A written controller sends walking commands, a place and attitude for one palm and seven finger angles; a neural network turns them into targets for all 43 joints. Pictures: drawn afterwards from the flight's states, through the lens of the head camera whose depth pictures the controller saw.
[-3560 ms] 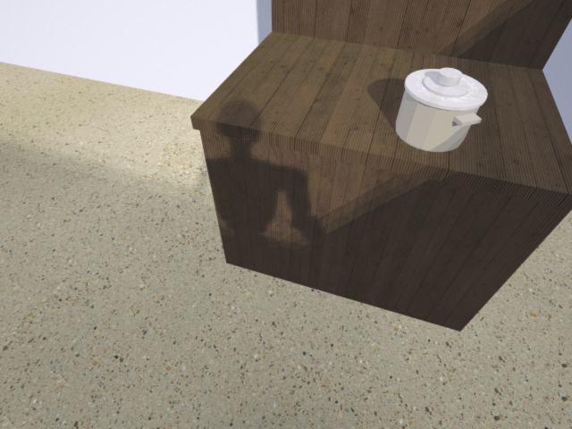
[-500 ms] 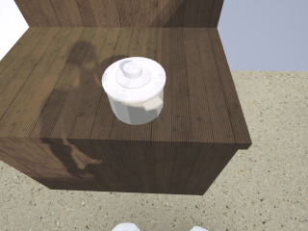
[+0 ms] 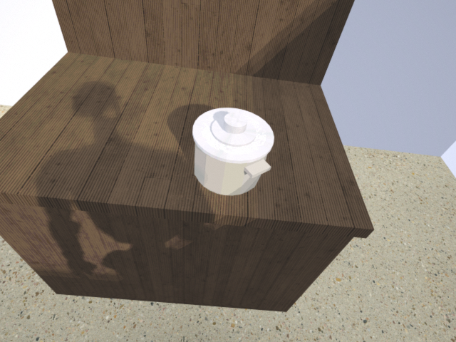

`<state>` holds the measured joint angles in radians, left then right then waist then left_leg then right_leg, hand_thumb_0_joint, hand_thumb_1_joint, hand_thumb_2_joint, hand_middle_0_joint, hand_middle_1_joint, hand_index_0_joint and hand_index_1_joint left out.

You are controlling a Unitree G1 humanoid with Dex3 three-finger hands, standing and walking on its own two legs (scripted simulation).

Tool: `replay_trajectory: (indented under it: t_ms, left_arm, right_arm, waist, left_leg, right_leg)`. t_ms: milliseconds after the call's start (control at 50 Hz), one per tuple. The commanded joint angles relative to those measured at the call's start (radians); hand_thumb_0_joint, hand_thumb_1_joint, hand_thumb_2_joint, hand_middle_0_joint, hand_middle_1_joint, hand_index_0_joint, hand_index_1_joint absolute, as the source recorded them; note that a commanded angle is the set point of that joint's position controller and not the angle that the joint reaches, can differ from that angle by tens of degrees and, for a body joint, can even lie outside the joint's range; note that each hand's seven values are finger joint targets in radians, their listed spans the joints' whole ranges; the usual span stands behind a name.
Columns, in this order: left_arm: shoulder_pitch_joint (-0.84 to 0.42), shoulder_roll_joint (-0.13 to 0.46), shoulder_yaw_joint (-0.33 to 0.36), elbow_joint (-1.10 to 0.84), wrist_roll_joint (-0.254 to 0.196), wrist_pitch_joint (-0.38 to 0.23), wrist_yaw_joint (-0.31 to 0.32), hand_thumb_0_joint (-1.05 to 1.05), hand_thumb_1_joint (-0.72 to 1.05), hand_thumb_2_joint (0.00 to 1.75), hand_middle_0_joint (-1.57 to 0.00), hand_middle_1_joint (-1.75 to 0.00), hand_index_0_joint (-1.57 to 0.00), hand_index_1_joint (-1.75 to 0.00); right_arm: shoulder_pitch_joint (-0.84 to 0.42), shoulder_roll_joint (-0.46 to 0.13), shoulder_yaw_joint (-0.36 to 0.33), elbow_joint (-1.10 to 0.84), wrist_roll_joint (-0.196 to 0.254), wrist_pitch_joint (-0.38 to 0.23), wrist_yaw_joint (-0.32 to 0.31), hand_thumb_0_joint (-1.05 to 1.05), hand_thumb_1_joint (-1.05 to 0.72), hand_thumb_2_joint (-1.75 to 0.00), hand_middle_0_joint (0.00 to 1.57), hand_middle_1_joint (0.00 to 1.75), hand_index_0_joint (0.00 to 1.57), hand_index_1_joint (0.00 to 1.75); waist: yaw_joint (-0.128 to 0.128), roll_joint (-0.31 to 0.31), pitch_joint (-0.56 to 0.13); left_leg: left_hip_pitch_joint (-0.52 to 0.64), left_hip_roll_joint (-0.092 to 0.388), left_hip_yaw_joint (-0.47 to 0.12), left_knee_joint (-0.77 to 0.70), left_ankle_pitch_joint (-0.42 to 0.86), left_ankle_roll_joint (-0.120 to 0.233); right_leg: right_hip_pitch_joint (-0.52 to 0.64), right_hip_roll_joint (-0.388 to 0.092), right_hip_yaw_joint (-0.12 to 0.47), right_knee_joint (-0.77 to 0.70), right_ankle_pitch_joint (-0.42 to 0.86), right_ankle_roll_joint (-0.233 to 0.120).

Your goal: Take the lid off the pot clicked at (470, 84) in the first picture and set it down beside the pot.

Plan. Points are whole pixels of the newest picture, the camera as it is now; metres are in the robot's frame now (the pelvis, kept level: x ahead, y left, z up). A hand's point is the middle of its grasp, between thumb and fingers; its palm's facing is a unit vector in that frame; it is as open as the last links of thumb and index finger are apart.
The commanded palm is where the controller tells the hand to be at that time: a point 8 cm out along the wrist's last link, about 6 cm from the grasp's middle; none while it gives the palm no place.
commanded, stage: come to a stop and stand still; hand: left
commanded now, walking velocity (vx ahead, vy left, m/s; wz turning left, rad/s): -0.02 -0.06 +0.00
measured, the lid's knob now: (235, 123) +0.53 +0.03 +0.11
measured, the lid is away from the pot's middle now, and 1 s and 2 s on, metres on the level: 0.00 0.00 0.00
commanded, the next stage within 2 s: look again from close up in 0.88 s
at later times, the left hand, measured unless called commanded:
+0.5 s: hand out of the picture -0.01 +0.12 -0.18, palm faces +0.03 -0.98 -0.18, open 7.3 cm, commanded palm none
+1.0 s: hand out of the picture -0.03 +0.10 -0.19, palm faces +0.07 -0.98 -0.17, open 7.4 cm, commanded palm none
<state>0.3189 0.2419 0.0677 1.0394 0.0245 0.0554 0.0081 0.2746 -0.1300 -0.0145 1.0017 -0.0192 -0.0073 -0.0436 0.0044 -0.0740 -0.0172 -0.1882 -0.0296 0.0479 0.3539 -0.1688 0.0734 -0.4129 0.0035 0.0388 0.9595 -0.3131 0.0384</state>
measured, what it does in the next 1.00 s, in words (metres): steps on the spot: right foot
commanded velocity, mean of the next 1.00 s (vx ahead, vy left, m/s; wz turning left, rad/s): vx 0.00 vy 0.00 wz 0.00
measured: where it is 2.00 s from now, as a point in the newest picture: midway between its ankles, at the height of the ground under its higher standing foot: outside the picture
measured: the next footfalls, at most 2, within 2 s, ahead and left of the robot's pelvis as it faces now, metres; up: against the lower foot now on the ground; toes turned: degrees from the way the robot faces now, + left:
right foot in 0.22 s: -0.01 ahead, -0.16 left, +0.00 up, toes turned +0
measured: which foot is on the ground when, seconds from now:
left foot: down 0.00-1.00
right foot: up 0.00-0.20, down 0.22-1.00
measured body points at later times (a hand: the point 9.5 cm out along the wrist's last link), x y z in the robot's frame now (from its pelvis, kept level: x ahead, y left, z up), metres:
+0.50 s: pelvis -0.01 -0.05 -0.01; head +0.00 -0.05 +0.44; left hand -0.01 +0.17 -0.17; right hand -0.04 -0.25 -0.17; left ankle +0.01 +0.07 -0.75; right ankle -0.05 -0.16 -0.75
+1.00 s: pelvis +0.00 -0.06 -0.01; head +0.02 -0.06 +0.44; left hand -0.03 +0.15 -0.17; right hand +0.04 -0.29 -0.16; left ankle +0.01 +0.07 -0.75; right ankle -0.05 -0.16 -0.75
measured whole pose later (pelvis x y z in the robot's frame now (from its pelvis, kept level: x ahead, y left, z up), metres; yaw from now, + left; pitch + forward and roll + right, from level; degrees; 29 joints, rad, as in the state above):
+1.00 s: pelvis +0.00 -0.06 -0.01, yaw +1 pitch -1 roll +0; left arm 0.32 0.12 0.01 1.14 0.02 -0.02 0.04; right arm 0.21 -0.16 -0.02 1.13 -0.01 0.00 -0.04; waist 0.02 -0.01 0.03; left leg -0.22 0.03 0.01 0.46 -0.22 -0.02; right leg -0.10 0.03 -0.02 0.41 -0.30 -0.03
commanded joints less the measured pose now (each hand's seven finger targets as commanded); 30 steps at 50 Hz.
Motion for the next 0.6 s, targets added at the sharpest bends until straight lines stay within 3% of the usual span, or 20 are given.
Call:
replay_trajectory:
  t_ms: [0,20,80,100,120,160,180,200,220,240,260,280,360,420,580]
  left_arm:
    - [-0.019,0.022,-0.011,-0.049,-0.006,-0.015,0.002,0.0,0.9,0.9,-0.2,-0.3,-0.2,-0.3]
    - [-0.037,0.015,-0.016,-0.05,-0.008,-0.017,0.001,0.0,0.9,0.9,-0.2,-0.3,-0.2,-0.3]
    - [-0.012,-0.014,-0.028,-0.019,-0.013,-0.023,0.006,0.0,0.9,0.9,-0.2,-0.3,-0.2,-0.3]
    - [-0.003,-0.018,-0.03,-0.005,-0.014,-0.026,0.009,0.0,0.9,0.9,-0.2,-0.3,-0.2,-0.3]
    - [0.009,-0.02,-0.032,0.005,-0.015,-0.031,0.011,0.0,0.9,0.9,-0.2,-0.3,-0.2,-0.3]
    - [0.064,-0.015,-0.035,0.042,-0.015,-0.048,0.019,0.0,0.9,0.9,-0.2,-0.3,-0.2,-0.3]
    - [0.06,0.002,-0.038,0.054,-0.016,-0.057,0.025,0.0,0.9,0.9,-0.2,-0.3,-0.2,-0.3]
    - [0.05,0.01,-0.041,0.058,-0.018,-0.062,0.028,0.0,0.9,0.9,-0.2,-0.3,-0.2,-0.3]
    - [0.042,0.018,-0.044,0.058,-0.02,-0.062,0.028,0.0,0.9,0.9,-0.2,-0.3,-0.2,-0.3]
    - [0.034,0.014,-0.042,0.069,-0.019,-0.069,0.027,0.0,0.9,0.9,-0.2,-0.3,-0.2,-0.3]
    - [0.03,0.001,-0.048,0.075,-0.021,-0.074,0.029,0.0,0.9,0.9,-0.2,-0.3,-0.2,-0.3]
    - [0.022,-0.008,-0.049,0.076,-0.022,-0.075,0.031,0.0,0.9,0.9,-0.2,-0.3,-0.2,-0.3]
    - [0.022,-0.011,-0.051,0.075,-0.022,-0.071,0.032,0.0,0.9,0.9,-0.2,-0.3,-0.2,-0.3]
    - [0.032,-0.007,-0.049,0.072,-0.021,-0.071,0.031,0.0,0.9,0.9,-0.2,-0.3,-0.2,-0.3]
    - [0.053,-0.021,-0.047,0.073,-0.019,-0.079,0.032,0.0,0.9,0.9,-0.2,-0.3,-0.2,-0.3]
  right_arm:
    - [0.074,-0.169,-0.034,0.004,-0.001,-0.015,-0.017,0.0,-0.9,-0.9,0.2,0.3,0.2,0.3]
    - [0.075,-0.164,-0.033,0.012,-0.001,-0.014,-0.016,0.0,-0.9,-0.9,0.2,0.3,0.2,0.3]
    - [0.071,-0.173,-0.033,0.042,-0.004,-0.008,-0.011,0.0,-0.9,-0.9,0.2,0.3,0.2,0.3]
    - [0.075,-0.169,-0.035,0.056,-0.003,-0.007,-0.009,0.0,-0.9,-0.9,0.2,0.3,0.2,0.3]
    - [0.078,-0.153,-0.033,0.066,0.001,-0.008,-0.008,0.0,-0.9,-0.9,0.2,0.3,0.2,0.3]
    - [0.076,-0.131,-0.027,0.086,0.01,-0.012,-0.004,0.0,-0.9,-0.9,0.2,0.3,0.2,0.3]
    - [0.077,-0.1,-0.02,0.095,0.016,-0.013,0.0,0.0,-0.9,-0.9,0.2,0.3,0.2,0.3]
    - [0.078,-0.078,-0.014,0.1,0.017,-0.014,0.004,0.0,-0.9,-0.9,0.2,0.3,0.2,0.3]
    - [0.081,-0.068,-0.012,0.109,0.018,-0.016,0.01,0.0,-0.9,-0.9,0.2,0.3,0.2,0.3]
    - [0.072,-0.074,-0.013,0.114,0.012,-0.014,0.009,0.0,-0.9,-0.9,0.2,0.3,0.2,0.3]
    - [0.077,-0.085,-0.014,0.123,0.012,-0.012,0.007,0.0,-0.9,-0.9,0.2,0.3,0.2,0.3]
    - [0.088,-0.087,-0.015,0.13,0.012,-0.011,0.007,0.0,-0.9,-0.9,0.2,0.3,0.2,0.3]
    - [0.074,-0.077,-0.013,0.145,0.012,-0.002,0.007,0.0,-0.9,-0.9,0.2,0.3,0.2,0.3]
    - [0.072,-0.073,-0.012,0.145,0.012,0.002,0.008,0.0,-0.9,-0.9,0.2,0.3,0.2,0.3]
    - [0.041,-0.073,-0.011,0.134,0.01,0.0,0.005,0.0,-0.9,-0.9,0.2,0.3,0.2,0.3]
  waist:
    - [-0.04,0.183,0.035]
    - [-0.043,0.185,0.052]
    - [-0.038,0.215,0.018]
    - [-0.036,0.212,0.021]
    - [-0.025,0.168,0.031]
    - [-0.001,0.123,0.011]
    - [-0.008,0.094,0.043]
    - [-0.015,0.101,0.063]
    - [-0.016,0.157,0.055]
    - [-0.019,0.048,0.055]
    - [-0.021,0.002,0.045]
    - [-0.026,0.001,0.036]
    - [-0.021,0.046,0.112]
    - [-0.016,0.027,0.129]
    - [-0.015,0.034,0.104]
  left_leg:
    - [0.117,0.296,-0.275,-0.155,0.092,0.085]
    - [0.09,0.301,-0.28,-0.149,0.097,0.096]
    - [0.066,0.272,-0.277,-0.144,0.027,0.086]
    - [0.045,0.263,-0.276,-0.139,0.012,0.08]
    - [0.003,0.252,-0.278,-0.123,0.002,0.073]
    - [-0.049,0.188,-0.221,-0.06,-0.041,0.012]
    - [-0.095,0.14,-0.172,-0.029,-0.052,-0.026]
    - [-0.072,0.107,-0.141,-0.02,-0.052,-0.046]
    - [-0.044,0.1,-0.146,-0.025,-0.016,-0.049]
    - [-0.02,0.095,-0.127,0.005,0.058,-0.052]
    - [0.013,0.102,-0.115,0.017,0.07,-0.051]
    - [0.031,0.103,-0.115,0.016,0.079,-0.051]
    - [0.014,0.098,-0.107,0.009,0.018,-0.056]
    - [0.004,0.096,-0.1,0.012,-0.01,-0.056]
    - [0.041,0.103,-0.099,0.037,0.062,-0.058]
  right_leg:
    - [-0.066,-0.039,0.011,-0.103,-0.071,-0.001]
    - [-0.031,-0.046,0.002,-0.156,-0.105,-0.007]
    - [0.085,-0.036,-0.029,-0.295,-0.121,-0.022]
    - [0.123,-0.032,-0.036,-0.349,-0.097,-0.028]
    - [0.187,-0.029,-0.039,-0.429,-0.044,-0.032]
    - [0.32,-0.054,-0.026,-0.627,0.133,-0.037]
    - [0.332,-0.101,0.038,-0.643,0.16,-0.06]
    - [0.282,-0.135,0.059,-0.648,0.157,-0.078]
    - [0.264,-0.142,0.048,-0.639,0.172,-0.082]
    - [0.244,-0.109,0.049,-0.62,0.229,-0.075]
    - [0.229,-0.112,0.044,-0.628,0.232,-0.071]
    - [0.225,-0.108,0.043,-0.628,0.225,-0.068]
    - [0.168,-0.102,0.055,-0.653,0.125,-0.073]
    - [0.155,-0.098,0.058,-0.669,0.074,-0.074]
    - [0.149,-0.102,0.071,-0.659,0.147,-0.079]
